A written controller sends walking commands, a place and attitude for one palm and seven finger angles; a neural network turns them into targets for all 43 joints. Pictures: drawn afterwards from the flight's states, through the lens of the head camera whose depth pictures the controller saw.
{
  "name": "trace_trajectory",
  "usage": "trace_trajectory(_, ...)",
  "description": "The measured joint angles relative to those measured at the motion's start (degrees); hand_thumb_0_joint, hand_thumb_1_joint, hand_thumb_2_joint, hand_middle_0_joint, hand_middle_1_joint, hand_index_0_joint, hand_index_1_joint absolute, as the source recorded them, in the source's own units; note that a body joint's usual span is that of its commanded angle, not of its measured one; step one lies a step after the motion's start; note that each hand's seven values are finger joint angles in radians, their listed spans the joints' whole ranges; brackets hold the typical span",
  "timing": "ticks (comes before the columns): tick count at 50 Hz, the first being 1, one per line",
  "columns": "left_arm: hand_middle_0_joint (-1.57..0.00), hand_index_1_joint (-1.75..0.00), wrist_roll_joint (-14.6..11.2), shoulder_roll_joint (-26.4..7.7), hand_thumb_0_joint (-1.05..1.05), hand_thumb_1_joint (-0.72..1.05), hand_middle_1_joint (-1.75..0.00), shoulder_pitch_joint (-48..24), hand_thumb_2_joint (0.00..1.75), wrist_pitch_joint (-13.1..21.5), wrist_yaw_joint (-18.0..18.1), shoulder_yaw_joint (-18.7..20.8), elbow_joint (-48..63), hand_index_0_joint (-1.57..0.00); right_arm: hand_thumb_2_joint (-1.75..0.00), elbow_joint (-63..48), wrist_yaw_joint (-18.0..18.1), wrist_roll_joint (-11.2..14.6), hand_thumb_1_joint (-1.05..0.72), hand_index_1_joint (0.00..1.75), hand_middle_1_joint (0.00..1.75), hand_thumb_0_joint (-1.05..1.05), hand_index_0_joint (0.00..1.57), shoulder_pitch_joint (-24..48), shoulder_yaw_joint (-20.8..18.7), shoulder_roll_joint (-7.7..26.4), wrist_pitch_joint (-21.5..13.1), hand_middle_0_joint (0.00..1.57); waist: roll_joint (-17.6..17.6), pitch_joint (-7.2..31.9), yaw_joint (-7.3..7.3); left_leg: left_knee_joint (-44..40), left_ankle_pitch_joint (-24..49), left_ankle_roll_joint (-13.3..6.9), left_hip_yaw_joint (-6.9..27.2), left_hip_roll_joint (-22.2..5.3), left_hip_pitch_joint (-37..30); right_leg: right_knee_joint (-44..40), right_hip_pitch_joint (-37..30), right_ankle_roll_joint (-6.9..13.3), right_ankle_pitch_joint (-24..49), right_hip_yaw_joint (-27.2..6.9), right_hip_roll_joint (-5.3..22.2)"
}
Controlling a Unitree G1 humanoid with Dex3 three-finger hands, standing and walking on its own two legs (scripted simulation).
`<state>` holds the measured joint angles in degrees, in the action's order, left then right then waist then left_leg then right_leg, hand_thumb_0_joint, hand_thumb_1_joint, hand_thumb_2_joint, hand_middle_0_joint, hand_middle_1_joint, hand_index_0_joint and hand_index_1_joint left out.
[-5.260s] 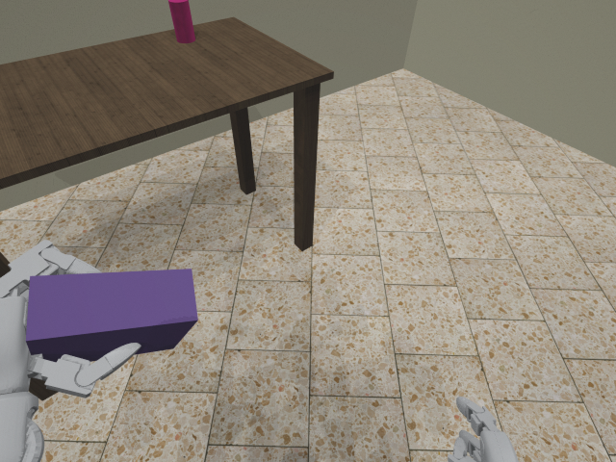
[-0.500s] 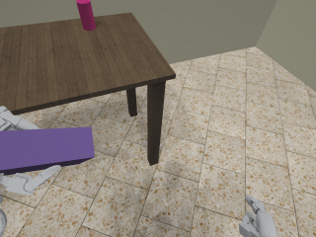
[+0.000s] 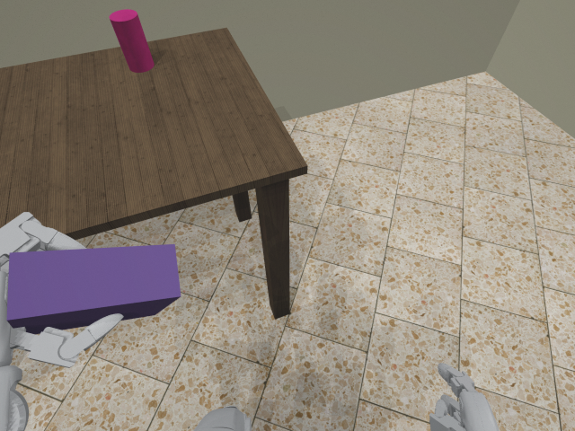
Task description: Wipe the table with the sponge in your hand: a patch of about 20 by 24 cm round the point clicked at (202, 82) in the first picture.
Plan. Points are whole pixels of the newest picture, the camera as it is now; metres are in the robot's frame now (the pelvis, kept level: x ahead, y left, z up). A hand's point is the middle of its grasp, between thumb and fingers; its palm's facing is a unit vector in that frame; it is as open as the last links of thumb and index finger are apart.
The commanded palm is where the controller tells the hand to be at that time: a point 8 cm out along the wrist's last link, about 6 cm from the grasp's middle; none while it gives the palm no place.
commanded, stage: take the last steps up to it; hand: left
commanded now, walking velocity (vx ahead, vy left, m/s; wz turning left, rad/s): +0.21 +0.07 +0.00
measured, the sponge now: (121, 287) +0.24 +0.19 +0.14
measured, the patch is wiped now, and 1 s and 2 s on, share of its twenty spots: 0.00 0.00 0.00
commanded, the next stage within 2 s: come to a stop and stand still in 0.30 s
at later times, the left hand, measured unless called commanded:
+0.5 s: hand (107, 208) +0.32 +0.22 +0.17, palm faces +0.37 -0.79 -0.49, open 9.6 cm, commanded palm +0.26 +0.27 +0.18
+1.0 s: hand (77, 219) +0.30 +0.24 +0.17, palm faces +0.39 -0.83 -0.40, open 9.6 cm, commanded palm +0.25 +0.28 +0.18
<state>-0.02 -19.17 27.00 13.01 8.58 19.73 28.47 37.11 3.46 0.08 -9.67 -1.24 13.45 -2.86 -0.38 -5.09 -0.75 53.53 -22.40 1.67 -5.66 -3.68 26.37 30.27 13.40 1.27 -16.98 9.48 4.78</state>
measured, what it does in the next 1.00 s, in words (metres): steps on the spot: left foot, then right foot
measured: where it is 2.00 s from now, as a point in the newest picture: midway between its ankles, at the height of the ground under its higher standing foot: outside the picture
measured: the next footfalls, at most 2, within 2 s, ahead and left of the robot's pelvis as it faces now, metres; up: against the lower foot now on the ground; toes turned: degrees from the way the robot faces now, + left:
left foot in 0.12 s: +0.13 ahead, +0.13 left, +0.00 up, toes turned +8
right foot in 0.46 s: +0.15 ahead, -0.11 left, +0.00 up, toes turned -11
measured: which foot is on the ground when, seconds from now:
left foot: up 0.00-0.10, down 0.12-0.48, up 0.50-0.78, down 0.80-1.00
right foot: down 0.00-0.12, up 0.14-0.44, down 0.46-0.82, up 0.84-1.00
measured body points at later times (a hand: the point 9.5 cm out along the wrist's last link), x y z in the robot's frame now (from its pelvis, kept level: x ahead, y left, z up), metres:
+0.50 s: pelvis +0.10 -0.01 -0.01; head +0.13 -0.03 +0.44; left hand +0.29 +0.26 +0.19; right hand +0.25 -0.21 -0.12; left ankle +0.09 +0.12 -0.74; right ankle +0.11 -0.11 -0.74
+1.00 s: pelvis +0.08 +0.00 +0.00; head +0.10 +0.02 +0.45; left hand +0.27 +0.28 +0.19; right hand +0.26 -0.21 -0.08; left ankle +0.12 +0.12 -0.74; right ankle +0.06 -0.11 -0.70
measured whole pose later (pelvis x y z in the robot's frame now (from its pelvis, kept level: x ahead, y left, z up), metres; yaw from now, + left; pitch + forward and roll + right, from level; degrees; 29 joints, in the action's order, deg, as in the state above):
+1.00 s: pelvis +0.08 +0.00 +0.00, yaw -1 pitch -1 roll -1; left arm -0.6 -21.3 26.1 10.2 9.1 20.0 30.8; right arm 32.6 2.2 -0.1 -10.8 1.0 9.1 -4.4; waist -1.0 -2.9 1.1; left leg 27.9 -11.2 -0.4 -5.2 -3.4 15.7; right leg 46.2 18.9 -1.8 -26.1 4.4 0.9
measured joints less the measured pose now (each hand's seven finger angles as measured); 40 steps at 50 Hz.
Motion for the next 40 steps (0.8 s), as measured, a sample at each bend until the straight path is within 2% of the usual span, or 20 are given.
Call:
trace_trajectory(5,-0.81,-1.33,-0.22,-2.46,0.00,-0.45,-1.33,2.51,0.99,0.79,1.01,1.13,5.57,-0.80,-0.90,-3.93,0.37,-0.16,-0.90,0.30,0.30,0.01,0.20,-1.12,-1.61,1.43,-0.39,0.20,-1.51,-0.25,-0.07,-20.78,8.15,-0.40,-2.83,0.49,-6.32,1.70,-1.75,-1.45,-2.94,-0.57,0.21)
trace_trajectory(6,-0.81,-1.33,-0.30,-3.01,0.00,-0.45,-1.33,2.44,0.99,0.96,1.18,1.54,6.24,-0.80,-0.90,-4.50,0.53,-0.08,-0.90,0.30,0.30,0.01,0.20,-1.30,-1.94,1.59,-0.48,0.20,-1.57,-0.04,0.12,-23.13,10.18,-1.28,-3.27,0.67,-7.79,3.97,-1.43,-1.89,-4.55,-0.95,0.34)
trace_trajectory(8,-0.81,-1.33,-0.52,-4.11,0.00,-0.45,-1.33,0.45,0.99,1.39,1.30,2.39,5.05,-0.80,-0.90,-4.52,0.86,0.18,-0.90,0.30,0.30,0.01,0.20,-0.64,-2.41,0.50,-0.41,0.20,-2.89,-0.03,0.71,-20.50,9.12,-3.10,-4.46,1.23,-7.86,12.95,1.49,-1.88,-9.73,-3.48,1.00)
trace_trajectory(10,-0.81,-1.33,-0.49,-4.57,0.00,-0.45,-1.33,-1.85,0.99,1.29,1.11,2.85,2.31,-0.80,-0.90,-4.01,0.82,0.18,-0.91,0.30,0.30,0.01,0.20,0.00,-1.89,-0.92,-0.72,0.20,-2.31,0.58,0.38,-19.40,7.44,-3.70,-4.10,0.67,-7.89,24.60,5.93,-2.00,-13.68,-5.24,-0.51)
trace_trajectory(11,-0.81,-1.33,-0.49,-4.63,0.00,-0.45,-1.33,-2.66,0.99,0.99,0.96,3.03,1.28,-0.80,-0.90,-3.70,0.54,0.33,-0.91,0.30,0.30,0.01,0.20,0.18,-1.42,-1.75,-0.95,0.20,-1.98,0.94,0.19,-19.83,7.28,-3.69,-3.79,0.37,-8.16,28.53,7.94,-2.17,-13.59,-5.42,-1.00)
trace_trajectory(13,-0.81,-1.33,-0.57,-4.16,0.00,-0.45,-1.33,-3.05,0.99,0.15,0.69,3.11,0.76,-0.80,-0.90,-3.36,-0.21,0.56,-0.90,0.30,0.30,0.01,0.20,0.14,-0.27,-3.32,-1.39,0.20,-1.39,1.60,0.10,-21.52,7.74,-3.21,-3.49,-0.24,-8.98,31.27,11.00,-2.56,-11.46,-4.97,-1.14)
trace_trajectory(17,-0.81,-1.33,-0.88,-2.31,0.00,-0.45,-1.33,-0.43,0.99,-0.36,0.13,1.65,2.81,-0.80,-0.90,-3.40,-1.11,0.42,-0.90,0.30,0.30,0.01,0.20,-1.10,1.76,-5.39,-2.32,0.20,0.37,2.33,0.27,-24.22,8.11,-2.49,-3.15,-1.24,-10.59,23.13,12.05,-3.17,-6.94,-3.09,-0.57)
trace_trajectory(22,-0.81,-1.33,-0.91,-2.88,0.00,-0.45,-1.33,1.55,0.99,-0.78,-0.08,0.80,2.57,-0.80,-0.90,-2.73,-0.50,0.28,-0.90,0.30,0.30,0.01,0.21,-2.54,3.29,-6.31,-2.34,0.20,2.02,2.11,1.19,-22.59,5.91,-0.73,-2.63,-1.94,-11.65,6.38,6.08,-3.48,-2.89,-0.76,-1.58)
trace_trajectory(23,-0.81,-1.33,-0.84,-3.33,0.00,-0.45,-1.33,1.37,0.99,-1.02,0.00,1.05,2.15,-0.80,-0.90,-2.62,-0.38,0.29,-0.90,0.30,0.30,0.01,0.21,-2.74,3.44,-6.30,-2.15,0.20,1.86,2.08,1.38,-20.99,4.79,-0.27,-2.61,-1.79,-11.44,2.57,4.22,-3.01,0.26,-0.61,-1.68)
trace_trajectory(25,-0.81,-1.33,-0.55,-2.19,0.00,-0.45,-1.33,-0.11,0.99,-1.40,0.02,0.53,0.46,-0.80,-0.90,-1.66,-0.23,0.33,-0.90,0.30,0.30,0.01,0.21,-2.07,3.27,-4.92,-1.47,0.21,3.92,1.49,1.34,-16.58,1.81,0.20,-1.17,-2.58,-10.34,3.23,3.69,0.03,1.70,0.24,-2.63)
trace_trajectory(27,-0.81,-1.33,-0.84,-0.94,0.00,-0.45,-1.33,-1.49,0.99,-1.88,-0.06,-0.18,-1.17,-0.80,-0.90,-0.46,-0.44,0.50,-0.90,0.30,0.30,0.01,0.21,-0.96,2.60,-3.44,-0.66,0.21,4.28,1.04,1.00,-8.06,-3.52,0.64,1.15,-0.53,-7.46,4.59,3.77,1.19,-0.31,0.38,-2.12)
trace_trajectory(29,-0.81,-1.33,-0.93,-0.31,0.00,-0.45,-1.33,-1.70,0.99,-2.47,0.09,-0.30,-1.50,-0.80,-0.90,-0.14,-0.40,0.68,-0.90,0.30,0.30,0.01,0.21,0.28,2.11,-2.21,0.12,0.20,3.19,0.31,0.52,-0.06,-6.30,1.12,2.17,1.86,-4.70,4.53,3.58,1.33,-0.87,-0.19,-1.09)
trace_trajectory(31,-0.81,-1.33,-0.69,-0.34,0.00,-0.45,-1.33,-0.53,0.99,-2.34,0.42,0.10,-0.77,-0.80,-0.90,-0.76,0.01,0.57,-0.90,0.30,0.30,0.01,0.21,1.29,1.83,-1.30,0.69,0.20,1.92,-0.37,-0.32,2.16,-6.56,1.49,1.99,2.94,-3.41,3.46,3.09,1.17,-0.27,-0.66,-0.39)
trace_trajectory(34,-0.81,-1.33,-0.41,-1.38,0.00,-0.45,-1.33,1.84,0.99,-1.92,0.85,0.84,1.66,-0.80,-0.90,-2.67,0.71,0.33,-0.90,0.30,0.30,0.01,0.21,2.07,1.19,-0.38,1.34,0.20,0.12,-0.86,-1.14,-2.64,-4.86,1.67,1.26,3.27,-3.64,1.91,2.70,0.86,0.75,-1.12,0.18)
trace_trajectory(37,-0.81,-1.33,-0.19,-2.76,0.00,-0.45,-1.33,3.52,1.00,-1.46,1.20,1.46,4.72,-0.80,-0.90,-4.65,1.07,0.10,-0.90,0.30,0.30,0.01,0.20,2.07,0.35,0.44,1.87,0.20,-1.01,-0.78,-1.30,-10.73,-1.11,1.57,0.95,3.10,-5.29,1.68,2.88,0.44,1.06,-1.08,0.37)
trace_trajectory(40,-0.81,-1.33,-0.36,-3.66,0.00,-0.45,-1.33,4.44,1.00,-1.49,1.49,1.76,7.22,-0.80,-0.90,-6.14,1.40,0.13,-0.90,0.30,0.30,0.01,0.20,1.54,-0.45,1.35,2.33,0.20,-0.62,-0.19,-1.06,-21.46,9.62,0.92,0.70,2.15,-9.42,3.87,3.47,-0.37,0.09,-0.75,-0.23)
